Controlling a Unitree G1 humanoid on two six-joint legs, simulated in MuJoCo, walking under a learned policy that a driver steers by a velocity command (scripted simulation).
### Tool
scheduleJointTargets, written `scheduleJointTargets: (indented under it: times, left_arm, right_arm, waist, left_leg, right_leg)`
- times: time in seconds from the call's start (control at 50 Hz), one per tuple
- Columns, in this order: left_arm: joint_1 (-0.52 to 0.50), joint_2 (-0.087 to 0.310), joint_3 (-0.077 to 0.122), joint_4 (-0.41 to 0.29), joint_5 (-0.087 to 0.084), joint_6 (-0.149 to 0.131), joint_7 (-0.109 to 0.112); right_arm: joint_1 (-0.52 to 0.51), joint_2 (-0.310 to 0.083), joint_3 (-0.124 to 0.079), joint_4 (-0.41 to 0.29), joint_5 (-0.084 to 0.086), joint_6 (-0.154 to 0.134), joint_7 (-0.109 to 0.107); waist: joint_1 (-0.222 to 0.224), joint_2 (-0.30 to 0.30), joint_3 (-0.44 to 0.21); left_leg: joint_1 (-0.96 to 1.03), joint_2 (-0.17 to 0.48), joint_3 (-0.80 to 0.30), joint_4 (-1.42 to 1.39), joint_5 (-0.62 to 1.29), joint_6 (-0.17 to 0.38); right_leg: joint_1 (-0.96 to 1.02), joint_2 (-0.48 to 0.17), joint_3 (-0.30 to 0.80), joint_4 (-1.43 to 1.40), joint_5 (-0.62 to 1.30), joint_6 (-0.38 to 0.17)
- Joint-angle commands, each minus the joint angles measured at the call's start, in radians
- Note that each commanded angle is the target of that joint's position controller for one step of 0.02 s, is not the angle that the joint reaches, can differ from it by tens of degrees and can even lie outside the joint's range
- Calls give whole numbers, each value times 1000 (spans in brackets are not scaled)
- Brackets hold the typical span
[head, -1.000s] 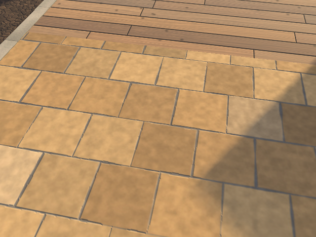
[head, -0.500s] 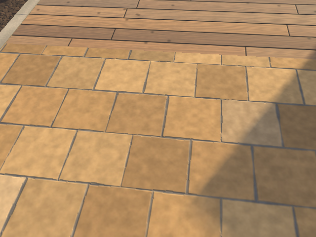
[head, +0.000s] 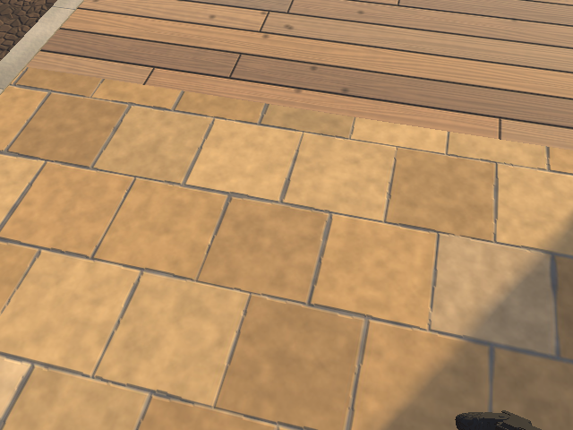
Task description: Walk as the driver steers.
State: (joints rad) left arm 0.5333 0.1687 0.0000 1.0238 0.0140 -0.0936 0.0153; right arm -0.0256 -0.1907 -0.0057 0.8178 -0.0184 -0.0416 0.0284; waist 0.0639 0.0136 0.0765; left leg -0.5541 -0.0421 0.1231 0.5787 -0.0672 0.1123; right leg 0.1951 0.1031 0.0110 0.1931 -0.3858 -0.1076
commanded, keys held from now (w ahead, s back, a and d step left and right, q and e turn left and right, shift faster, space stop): w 1.00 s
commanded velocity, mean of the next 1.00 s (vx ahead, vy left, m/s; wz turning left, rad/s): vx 0.50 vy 0.00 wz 0.00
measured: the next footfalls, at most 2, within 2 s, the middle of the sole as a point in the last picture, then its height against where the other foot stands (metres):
left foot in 0.04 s outside the picture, level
right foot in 0.60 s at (375, 404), level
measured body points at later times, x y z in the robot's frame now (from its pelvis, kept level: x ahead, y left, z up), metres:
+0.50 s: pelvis +0.27 -0.01 +0.01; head +0.30 -0.01 +0.46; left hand +0.47 +0.20 -0.10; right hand +0.17 -0.24 -0.13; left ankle +0.15 +0.05 -0.72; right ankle +0.44 -0.14 -0.69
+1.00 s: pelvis +0.54 -0.05 +0.02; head +0.56 -0.05 +0.47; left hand +0.45 +0.18 -0.12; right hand +0.70 -0.27 -0.11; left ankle +0.70 +0.09 -0.67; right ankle +0.46 -0.12 -0.72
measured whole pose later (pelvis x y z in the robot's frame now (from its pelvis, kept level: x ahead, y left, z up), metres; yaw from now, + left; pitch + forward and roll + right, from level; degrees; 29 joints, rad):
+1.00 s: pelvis +0.54 -0.05 +0.02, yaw +1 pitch +0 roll -1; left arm 0.48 0.17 0.02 1.07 0.01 -0.10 0.00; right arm 0.07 -0.20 -0.03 0.91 -0.02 -0.03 0.03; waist 0.05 0.04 0.04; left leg -0.63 0.09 0.04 0.72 -0.02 0.04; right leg 0.04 0.09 -0.08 0.18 -0.23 -0.09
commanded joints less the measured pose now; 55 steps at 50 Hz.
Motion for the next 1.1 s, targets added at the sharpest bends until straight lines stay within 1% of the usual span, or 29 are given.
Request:
scheduleJointTargets:
  times: [0.02,0.04,0.06,0.08,0.1,0.12,0.14,0.18,0.22,0.26,0.34,0.44,0.5,0.54,0.56,0.58,0.6,0.62,0.64,0.66,0.68,0.72,0.74,0.78,0.82,0.92,1.02,1.06,1.1]
  left_arm:
    - [-49,192,38,-36,4,-1,12]
    - [-64,168,30,-59,-1,-3,3]
    - [65,41,9,-68,-18,2,-8]
    - [24,150,35,-58,2,6,-7]
    - [-72,164,42,-96,4,1,-10]
    - [-127,160,42,-105,8,-2,-16]
    - [-137,141,43,-103,12,6,-19]
    - [-106,88,34,-93,24,31,-32]
    - [-140,78,34,-105,26,43,-40]
    - [-240,89,35,-140,25,51,-44]
    - [-423,91,30,-194,12,52,-46]
    - [-577,86,22,-235,7,49,-45]
    - [-624,98,25,-259,7,40,-44]
    - [-563,111,33,-246,7,30,-39]
    - [-466,125,43,-215,9,24,-32]
    - [-295,147,57,-155,15,14,-22]
    - [-113,212,79,-110,39,5,-10]
    - [-15,318,109,-96,54,9,-8]
    - [-70,258,101,-94,12,23,-20]
    - [-188,216,88,-107,-1,23,-24]
    - [-252,158,75,-114,0,15,-29]
    - [-269,92,54,-88,-1,3,-24]
    - [-247,86,51,-74,0,-5,-22]
    - [-193,109,55,-45,-5,-17,-20]
    - [-156,130,57,-29,-5,-20,-20]
    - [-68,124,47,-3,-5,-17,-19]
    - [22,132,45,34,6,-11,-6]
    - [28,141,48,44,12,-7,1]
    - [-2,152,51,45,15,-4,6]
  right_arm:
    - [352,-153,-55,73,1,-19,-29]
    - [495,-207,-74,102,-21,-22,-43]
    - [513,-277,-91,102,-46,-21,-40]
    - [460,-221,-86,104,5,-16,-23]
    - [337,-177,-74,86,16,-18,-19]
    - [286,-123,-63,82,13,-26,-14]
    - [282,-93,-53,93,6,-37,-14]
    - [315,-66,-40,129,6,-55,-21]
    - [366,-94,-44,158,11,-70,-21]
    - [403,-116,-46,174,12,-72,-20]
    - [484,-111,-38,196,15,-67,-20]
    - [579,-114,-31,227,4,-62,-32]
    - [594,-128,-33,242,-7,-57,-42]
    - [558,-141,-37,243,-8,-55,-48]
    - [543,-151,-39,244,-7,-54,-49]
    - [523,-153,-39,242,-1,-51,-46]
    - [509,-132,-30,216,8,-55,-44]
    - [621,-23,-9,194,50,-55,-33]
    - [576,-128,-39,209,20,-54,-36]
    - [484,-131,-46,174,13,-55,-34]
    - [430,-114,-43,160,10,-59,-29]
    - [428,-78,-42,161,-13,-35,-20]
    - [441,-57,-40,167,-18,-23,-13]
    - [417,-49,-42,156,-21,-8,-4]
    - [328,-57,-43,125,-21,0,1]
    - [107,-53,-32,53,-6,-1,3]
    - [-29,-60,-26,7,-2,-7,0]
    - [-50,-70,-30,-8,-3,-14,-1]
    - [2,-78,-37,2,-2,-24,-6]
  waist:
    - [-220,-101,-158]
    - [-271,-34,-250]
    - [-169,184,-333]
    - [-175,47,-300]
    - [-121,29,-126]
    - [-102,-16,-46]
    - [-69,-36,-9]
    - [-25,-12,-12]
    - [-19,4,-4]
    - [-33,15,20]
    - [-84,28,32]
    - [-138,51,30]
    - [-136,58,39]
    - [-90,66,16]
    - [-48,70,-32]
    - [25,44,-117]
    - [91,-3,-232]
    - [62,-236,-386]
    - [52,-116,-356]
    - [1,-91,-185]
    - [-22,-46,-110]
    - [-83,-61,-48]
    - [-93,-69,-51]
    - [-106,-65,-40]
    - [-99,-64,-10]
    - [-48,-70,25]
    - [-7,-80,41]
    - [-11,-79,46]
    - [-48,-84,22]
  left_leg:
    - [439,-34,-27,-94,-13,65]
    - [662,127,-197,-110,-144,115]
    - [909,428,-686,-136,-171,269]
    - [828,422,-842,-287,-323,294]
    - [663,392,-684,-351,-386,257]
    - [529,353,-593,-397,-310,226]
    - [441,311,-509,-416,-212,190]
    - [349,255,-389,-444,-83,149]
    - [332,234,-320,-462,4,143]
    - [341,216,-275,-489,27,130]
    - [415,182,-211,-480,165,82]
    - [575,203,-194,-432,281,73]
    - [674,248,-203,-378,372,89]
    - [682,257,-182,-292,562,73]
    - [672,249,-170,-188,685,59]
    - [617,215,-136,-8,691,40]
    - [417,177,-111,245,430,22]
    - [43,0,-33,659,-229,-33]
    - [-60,-5,-165,760,-420,-16]
    - [-104,51,-177,746,-328,-10]
    - [-78,84,-174,692,-261,-12]
    - [14,125,-168,594,-219,-27]
    - [43,123,-158,574,-211,-36]
    - [22,128,-137,540,-181,-50]
    - [-46,144,-119,478,-110,-64]
    - [-89,137,-74,218,50,-86]
    - [-94,104,-50,62,53,-62]
    - [-90,95,-51,24,-7,-39]
    - [19,58,-33,-26,-84,-7]
  right_leg:
    - [-135,-269,33,470,1241,9]
    - [-312,-224,11,739,919,-1]
    - [-685,-38,-40,1149,-34,32]
    - [-802,-28,57,1236,-87,5]
    - [-847,-94,63,1181,25,-4]
    - [-815,-123,53,1126,74,-4]
    - [-769,-149,55,1077,92,1]
    - [-681,-175,43,998,105,27]
    - [-704,-191,16,942,138,45]
    - [-777,-214,-8,865,219,62]
    - [-838,-212,-51,653,368,84]
    - [-846,-170,-82,474,404,76]
    - [-843,-151,-82,410,319,49]
    - [-722,-114,-94,354,237,15]
    - [-596,-80,-105,324,213,-6]
    - [-389,-59,-113,260,254,-33]
    - [-114,-210,45,261,199,-83]
    - [192,-524,533,199,127,-236]
    - [122,-510,658,99,102,-235]
    - [-32,-471,485,74,109,-202]
    - [-161,-430,381,34,197,-176]
    - [-317,-343,228,-13,306,-111]
    - [-341,-330,195,-23,351,-105]
    - [-353,-313,146,-41,426,-109]
    - [-350,-301,114,-70,429,-108]
    - [-299,-268,53,-83,520,-84]
    - [-147,-306,45,-48,598,-91]
    - [-84,-332,48,-11,663,-94]
    - [-69,-335,24,77,850,-76]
